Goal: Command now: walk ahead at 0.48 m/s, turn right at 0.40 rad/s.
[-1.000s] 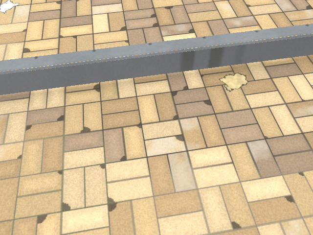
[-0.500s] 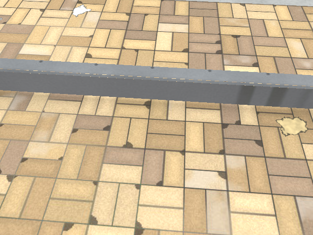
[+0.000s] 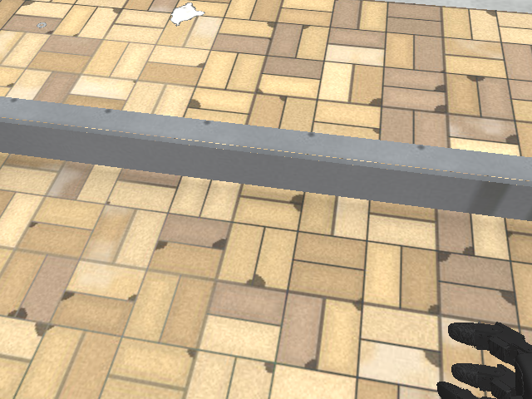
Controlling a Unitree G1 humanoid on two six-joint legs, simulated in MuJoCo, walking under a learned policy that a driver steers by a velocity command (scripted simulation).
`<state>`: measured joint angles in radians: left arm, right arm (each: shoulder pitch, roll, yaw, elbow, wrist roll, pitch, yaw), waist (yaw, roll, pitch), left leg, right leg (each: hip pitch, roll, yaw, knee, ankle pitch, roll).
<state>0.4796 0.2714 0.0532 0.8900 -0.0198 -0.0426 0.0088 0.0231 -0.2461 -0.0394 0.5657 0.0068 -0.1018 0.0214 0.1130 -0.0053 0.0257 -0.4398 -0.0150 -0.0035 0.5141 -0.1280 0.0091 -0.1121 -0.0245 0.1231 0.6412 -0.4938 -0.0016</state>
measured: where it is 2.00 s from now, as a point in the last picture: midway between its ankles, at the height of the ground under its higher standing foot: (364, 174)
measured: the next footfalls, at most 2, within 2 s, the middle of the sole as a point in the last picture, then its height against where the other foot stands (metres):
right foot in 0.44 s outside the picture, level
left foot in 1.00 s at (349, 310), level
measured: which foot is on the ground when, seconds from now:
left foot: down 0.00-0.44, up 0.46-0.98, down 1.00-1.00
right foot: up 0.00-0.42, down 0.44-1.00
